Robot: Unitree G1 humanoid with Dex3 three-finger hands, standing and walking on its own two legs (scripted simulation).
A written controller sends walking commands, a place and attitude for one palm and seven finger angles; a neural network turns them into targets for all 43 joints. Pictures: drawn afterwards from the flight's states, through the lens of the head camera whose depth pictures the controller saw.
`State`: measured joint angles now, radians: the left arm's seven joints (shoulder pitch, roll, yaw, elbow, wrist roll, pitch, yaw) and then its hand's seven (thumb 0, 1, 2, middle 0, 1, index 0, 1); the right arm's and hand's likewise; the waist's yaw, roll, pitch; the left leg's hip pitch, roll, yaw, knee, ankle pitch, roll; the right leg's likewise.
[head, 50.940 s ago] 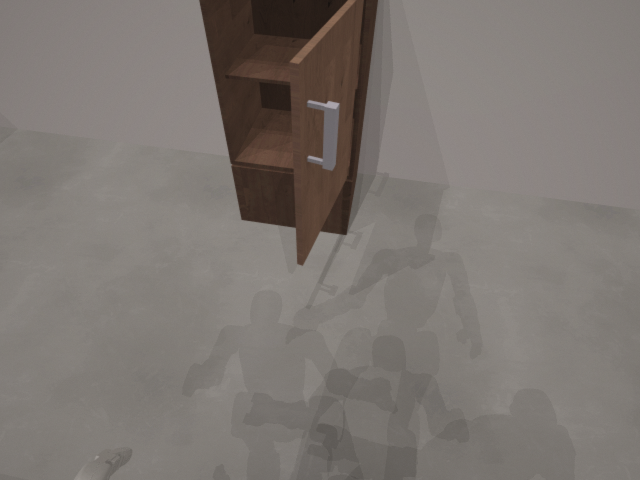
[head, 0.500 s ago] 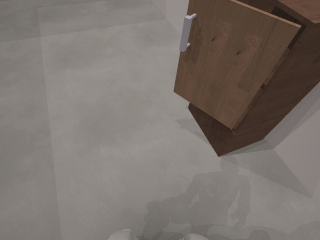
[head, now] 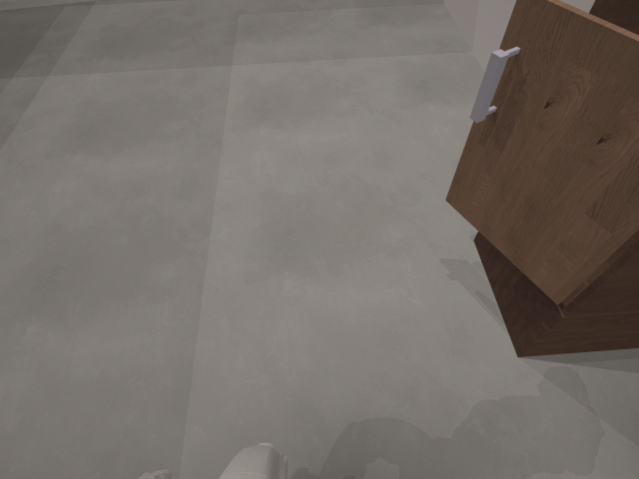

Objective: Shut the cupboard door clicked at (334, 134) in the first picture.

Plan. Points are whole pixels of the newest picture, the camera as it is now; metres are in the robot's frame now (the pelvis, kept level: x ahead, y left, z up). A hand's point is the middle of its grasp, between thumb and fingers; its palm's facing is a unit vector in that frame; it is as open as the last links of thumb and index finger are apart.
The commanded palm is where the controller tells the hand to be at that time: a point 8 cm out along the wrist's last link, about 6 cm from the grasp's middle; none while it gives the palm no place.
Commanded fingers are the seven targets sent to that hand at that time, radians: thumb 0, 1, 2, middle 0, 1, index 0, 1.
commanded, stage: walk to a spot facing it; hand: left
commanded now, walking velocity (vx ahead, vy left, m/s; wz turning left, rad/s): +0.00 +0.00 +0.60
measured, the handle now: (495, 85) +0.86 -0.36 -0.01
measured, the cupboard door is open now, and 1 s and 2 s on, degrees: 27 27 27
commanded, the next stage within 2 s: turn to face it in 1.10 s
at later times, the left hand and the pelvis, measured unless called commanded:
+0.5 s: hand out of the picture +0.11 +0.24 -0.15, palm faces +0.28 -0.91 -0.29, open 7.4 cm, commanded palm none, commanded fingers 0.00 0.90 0.90 -0.20 -0.30 -0.20 -0.30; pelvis +0.07 +0.00 -0.01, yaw +18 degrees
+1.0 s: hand out of the picture +0.04 +0.18 -0.19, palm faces +0.67 -0.73 -0.16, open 7.4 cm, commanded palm none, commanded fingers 0.00 0.90 0.90 -0.20 -0.30 -0.20 -0.30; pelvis +0.21 +0.10 -0.03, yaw +39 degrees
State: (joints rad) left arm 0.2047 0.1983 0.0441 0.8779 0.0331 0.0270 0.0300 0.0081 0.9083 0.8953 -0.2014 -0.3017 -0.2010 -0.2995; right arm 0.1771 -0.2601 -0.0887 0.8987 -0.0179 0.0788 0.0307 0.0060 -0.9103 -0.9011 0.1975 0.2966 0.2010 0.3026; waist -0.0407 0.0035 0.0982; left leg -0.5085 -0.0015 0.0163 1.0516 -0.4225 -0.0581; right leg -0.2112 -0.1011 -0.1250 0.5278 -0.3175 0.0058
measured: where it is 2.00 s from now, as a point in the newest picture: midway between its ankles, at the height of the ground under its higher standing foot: (235, 395)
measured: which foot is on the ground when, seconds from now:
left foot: up 0.00-0.12, down 0.14-0.48, up 0.50-0.96, down 0.98-1.00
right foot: down 0.00-0.14, up 0.16-0.46, down 0.48-0.96, up 0.98-1.00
